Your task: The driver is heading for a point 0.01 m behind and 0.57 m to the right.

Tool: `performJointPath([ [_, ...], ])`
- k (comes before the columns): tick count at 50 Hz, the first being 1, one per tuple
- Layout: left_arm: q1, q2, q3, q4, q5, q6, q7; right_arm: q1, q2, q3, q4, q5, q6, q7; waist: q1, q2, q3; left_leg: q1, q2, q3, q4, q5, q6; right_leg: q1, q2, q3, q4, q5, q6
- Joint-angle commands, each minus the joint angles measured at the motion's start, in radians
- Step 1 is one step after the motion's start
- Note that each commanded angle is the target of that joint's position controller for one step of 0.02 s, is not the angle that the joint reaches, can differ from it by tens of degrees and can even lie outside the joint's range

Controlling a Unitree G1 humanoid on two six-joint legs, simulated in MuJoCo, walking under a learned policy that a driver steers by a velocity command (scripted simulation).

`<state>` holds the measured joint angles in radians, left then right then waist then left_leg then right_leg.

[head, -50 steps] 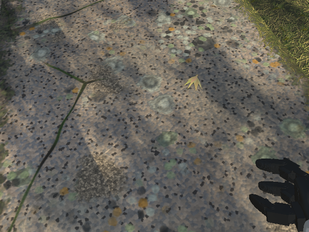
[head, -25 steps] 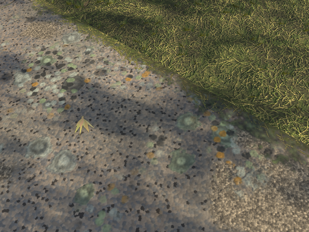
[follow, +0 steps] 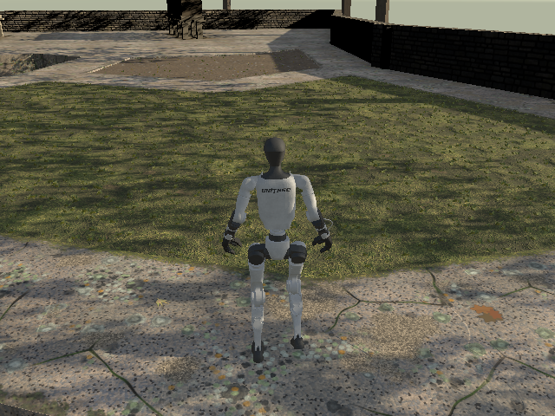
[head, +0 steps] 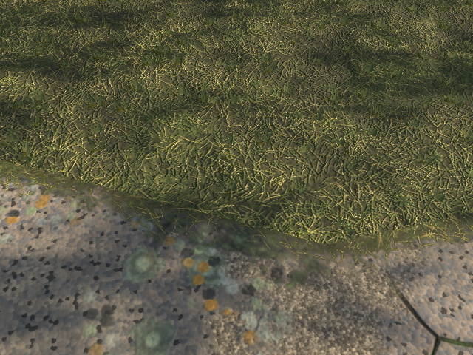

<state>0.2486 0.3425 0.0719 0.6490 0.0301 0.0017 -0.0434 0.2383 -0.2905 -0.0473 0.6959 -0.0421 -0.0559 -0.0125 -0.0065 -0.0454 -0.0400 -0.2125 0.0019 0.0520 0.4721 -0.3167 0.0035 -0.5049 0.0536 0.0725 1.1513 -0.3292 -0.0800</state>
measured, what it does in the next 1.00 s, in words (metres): walks ahead, turning right: right foot, then left foot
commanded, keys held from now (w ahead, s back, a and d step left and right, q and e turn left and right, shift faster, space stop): w+e+shift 0.26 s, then w+shift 0.12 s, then shift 0.38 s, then e+shift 0.24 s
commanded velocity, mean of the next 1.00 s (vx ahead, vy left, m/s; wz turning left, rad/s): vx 0.58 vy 0.00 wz -0.58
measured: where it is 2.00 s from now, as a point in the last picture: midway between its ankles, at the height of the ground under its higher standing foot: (386, 284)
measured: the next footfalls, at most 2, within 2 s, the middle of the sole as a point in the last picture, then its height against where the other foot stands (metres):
right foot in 0.32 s outside the picture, level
left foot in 0.70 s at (294, 261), level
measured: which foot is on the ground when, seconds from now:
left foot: down 0.00-0.28, up 0.30-0.68, down 0.70-1.00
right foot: up 0.00-0.30, down 0.32-0.70, up 0.72-1.00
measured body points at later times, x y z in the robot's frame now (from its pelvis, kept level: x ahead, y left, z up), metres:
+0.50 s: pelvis +0.39 -0.11 -0.01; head +0.43 -0.11 +0.44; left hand +0.56 +0.12 -0.14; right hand +0.39 -0.38 -0.12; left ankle +0.46 +0.05 -0.65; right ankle +0.35 -0.10 -0.74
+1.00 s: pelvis +0.64 -0.18 +0.00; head +0.68 -0.22 +0.44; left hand +0.92 -0.04 -0.10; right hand +0.61 -0.48 -0.12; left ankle +0.77 -0.16 -0.74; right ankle +0.61 -0.34 -0.68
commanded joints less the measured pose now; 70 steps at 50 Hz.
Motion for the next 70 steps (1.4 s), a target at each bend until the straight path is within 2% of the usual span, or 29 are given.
performJointPath([
  [1,-0.123,0.049,-0.001,-0.104,0.011,-0.003,-0.041,0.139,-0.096,-0.024,0.008,0.009,-0.025,-0.001,-0.062,0.192,0.087,0.277,0.244,-0.225,-0.272,-0.027,0.03,-0.416,-0.11,0.005,0.134,0.104,0.01],
  [8,-0.374,0.006,-0.039,-0.175,0.01,0.008,-0.069,0.228,-0.07,-0.009,0.105,0.007,-0.057,0.005,-0.054,0.128,0.211,0.216,0.198,0.12,-0.349,0.474,0.005,-0.378,-0.098,-0.16,-0.097,0.227,-0.006],
  [11,-0.383,-0.016,-0.056,-0.166,0.0,0.006,-0.071,0.248,-0.132,-0.017,0.126,0.006,-0.053,-0.01,-0.017,0.138,0.172,0.226,0.197,0.226,-0.265,1.147,-0.022,-0.114,-0.003,-0.303,-0.301,0.195,-0.079],
  [14,-0.017,0.074,-0.015,-0.057,0.001,0.003,-0.039,0.197,-0.239,-0.041,0.113,0.008,-0.02,-0.031,0.195,0.214,-0.036,0.215,0.285,0.192,0.198,1.53,0.003,0.309,0.075,-0.244,-0.36,0.083,-0.15],
  [15,0.219,0.122,0.016,0.024,0.004,-0.007,-0.017,0.141,-0.234,-0.038,0.089,0.006,-0.014,-0.024,0.295,0.193,-0.125,0.043,0.271,0.178,0.498,1.342,0.029,0.622,0.064,-0.147,-0.481,0.108,-0.19],
  [16,0.187,0.172,0.042,0.06,-0.006,-0.005,0.011,0.161,-0.141,-0.022,0.085,-0.009,-0.014,-0.003,0.206,0.027,-0.106,-0.233,0.121,0.16,0.846,0.235,0.032,0.808,-0.052,0.028,-0.521,0.032,-0.2],
  [17,0.105,0.267,0.056,0.009,0.013,0.006,0.018,0.229,-0.076,0.002,-0.024,0.025,-0.026,0.004,0.08,-0.164,-0.26,-0.544,0.021,0.047,1.17,-0.181,-0.002,1.033,-0.328,0.559,-0.637,0.064,-0.339],
  [18,0.172,0.227,0.057,0.006,0.006,0.015,0.032,0.093,-0.156,-0.008,-0.056,0.023,-0.048,0.006,0.164,0.015,-0.285,-0.622,0.037,-0.085,1.166,-0.032,0.005,0.977,-0.317,0.645,-0.803,-0.044,-0.341],
  [21,0.037,0.109,0.015,0.051,0.005,-0.032,0.055,0.112,-0.11,0.011,-0.013,0.012,-0.035,0.008,-0.011,0.175,0.088,-0.481,0.14,-0.075,0.948,0.005,-0.007,0.453,-0.253,0.357,-0.889,0.415,-0.246],
  [25,0.034,0.068,-0.01,0.103,-0.023,-0.086,0.039,0.12,-0.056,0.022,-0.002,-0.008,0.015,0.026,-0.075,0.082,0.135,-0.311,0.119,-0.01,0.635,0.019,-0.034,0.233,-0.11,0.07,-0.896,1.014,-0.179],
  [26,-0.012,0.007,-0.014,0.07,-0.064,-0.103,0.049,-0.01,-0.063,0.009,-0.044,0.053,-0.031,0.004,-0.021,0.077,0.119,-0.37,0.118,-0.038,0.61,0.103,-0.053,0.237,-0.123,0.092,-0.892,1.024,-0.163],
  [27,-0.014,0.036,-0.012,0.079,-0.075,-0.105,0.06,-0.061,-0.031,0.027,-0.071,0.052,-0.057,0.008,-0.02,0.06,0.117,-0.343,0.103,-0.021,0.457,0.157,-0.057,0.225,-0.101,0.053,-0.872,1.029,-0.146],
  [31,0.221,0.059,-0.003,0.173,-0.045,-0.067,0.099,-0.233,-0.001,0.026,-0.111,0.035,-0.107,0.047,0.098,0.013,0.035,-0.157,-0.093,0.069,0.024,0.663,-0.025,0.337,-0.048,0.048,-0.822,0.847,-0.028],
  [34,0.136,0.079,0.006,0.159,-0.039,-0.057,0.104,-0.037,-0.081,-0.013,-0.073,0.032,-0.089,0.041,-0.063,-0.118,-0.066,0.088,-0.114,0.011,0.013,0.642,0.018,0.382,-0.072,0.087,-0.59,0.96,0.048],
  [35,0.034,0.082,0.008,0.128,-0.033,-0.055,0.098,0.137,-0.116,-0.027,-0.026,0.026,-0.086,0.032,-0.181,-0.115,-0.111,0.241,-0.047,-0.028,-0.043,0.759,0.052,0.335,-0.044,0.069,-0.375,0.906,0.083],
  [36,0.09,-0.009,-0.013,0.099,-0.002,-0.052,0.086,0.258,-0.188,-0.03,0.017,-0.011,-0.082,0.028,-0.174,0.179,-0.265,0.543,0.243,-0.252,0.118,1.309,0.212,0.12,0.076,0.049,0.162,0.079,0.16],
  [37,0.342,-0.045,-0.03,0.162,-0.054,-0.05,0.064,0.281,-0.116,-0.008,0.025,-0.036,-0.08,0.04,-0.109,0.266,-0.535,0.774,0.489,-0.662,0.132,1.331,0.419,-0.04,0.153,0.267,0.415,-0.407,0.171],
  [38,0.278,0.062,-0.011,0.163,-0.076,-0.039,0.053,0.165,-0.115,-0.021,-0.02,-0.001,-0.065,0.035,-0.128,0.156,-0.499,0.659,0.448,-0.649,0.042,1.054,0.407,-0.063,0.08,0.28,0.432,-0.313,0.158],
  [39,0.122,0.106,0.002,0.104,-0.071,-0.026,0.056,0.022,-0.082,-0.013,-0.057,0.023,-0.049,0.022,-0.099,0.067,-0.307,0.446,0.386,-0.516,-0.01,0.842,0.348,-0.095,0.027,0.196,0.352,-0.255,0.145],
  [40,0.07,0.086,0.003,0.088,-0.066,-0.009,0.065,-0.089,-0.04,0.008,-0.062,0.036,-0.033,0.009,-0.029,-0.013,-0.144,0.236,0.348,-0.446,-0.084,0.609,0.31,-0.124,-0.01,0.123,0.3,-0.216,0.145],
  [43,0.141,0.026,0.006,0.085,-0.062,0.05,0.086,-0.169,-0.053,0.008,-0.05,0.01,-0.011,0.008,0.056,0.102,0.014,-0.188,0.24,-0.236,-0.221,0.433,0.259,0.058,-0.064,0.022,0.143,-0.169,0.153],
  [48,0.059,0.021,0.005,0.016,-0.052,0.046,0.089,-0.174,-0.119,-0.027,-0.032,0.018,0.009,-0.018,0.035,0.123,-0.094,-0.088,0.279,-0.1,-0.225,0.465,0.272,0.037,-0.153,-0.015,-0.087,0.025,0.159],
  [58,-0.011,0.04,0.042,-0.042,-0.052,0.061,0.046,-0.193,-0.147,-0.056,0.008,0.057,0.071,-0.02,0.031,0.154,-0.043,0.044,0.318,0.042,-0.107,0.18,0.141,0.186,-0.102,-0.158,-0.563,0.076,0.049],
  [59,0.034,0.067,0.057,-0.027,-0.047,0.06,0.052,-0.154,-0.119,-0.053,0.029,0.06,0.076,-0.015,0.04,0.1,-0.03,-0.003,0.273,0.079,-0.001,0.116,0.082,0.26,-0.083,-0.12,-0.665,0.151,0.01],
  [61,0.068,0.274,0.105,-0.056,-0.024,0.04,0.076,-0.23,-0.069,-0.039,-0.061,0.014,0.068,-0.011,0.024,-0.301,0.003,-0.515,-0.01,0.083,0.528,-0.316,-0.086,0.456,-0.398,0.506,-0.82,0.533,-0.272],
  [62,0.068,0.224,0.097,-0.063,-0.007,0.013,0.069,-0.315,-0.095,-0.047,-0.072,0.018,0.057,-0.014,0.072,-0.15,-0.056,-0.557,-0.011,-0.08,0.668,-0.307,-0.068,0.466,-0.39,0.485,-0.831,0.506,-0.292],
  [64,-0.019,0.175,0.085,-0.076,-0.037,-0.011,0.073,-0.277,-0.1,-0.055,-0.044,0.035,0.051,-0.023,0.011,-0.042,-0.065,-0.562,0.013,-0.141,0.674,-0.143,-0.041,0.468,-0.304,0.354,-0.794,0.492,-0.183],
  [68,-0.063,0.12,0.066,-0.107,-0.05,0.015,0.097,-0.254,-0.081,-0.054,-0.039,0.036,0.043,-0.019,-0.011,-0.059,-0.111,-0.451,-0.029,-0.138,0.586,-0.025,-0.066,0.419,-0.223,0.288,-0.752,0.588,-0.139],
  [70,-0.013,0.123,0.069,-0.105,-0.065,0.012,0.098,-0.263,-0.066,-0.046,-0.038,0.052,0.032,0.001,0.019,-0.052,-0.13,-0.425,-0.04,-0.143,0.409,0.027,-0.064,0.428,-0.196,0.344,-0.82,0.079,-0.139],
])
Keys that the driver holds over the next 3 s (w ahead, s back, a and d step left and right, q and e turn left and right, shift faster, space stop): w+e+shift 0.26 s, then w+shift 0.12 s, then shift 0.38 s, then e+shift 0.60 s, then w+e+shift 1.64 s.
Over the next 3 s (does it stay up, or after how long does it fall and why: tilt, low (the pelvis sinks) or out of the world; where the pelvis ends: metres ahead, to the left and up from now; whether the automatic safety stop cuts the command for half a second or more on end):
stays up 0.38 -1.35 -0.04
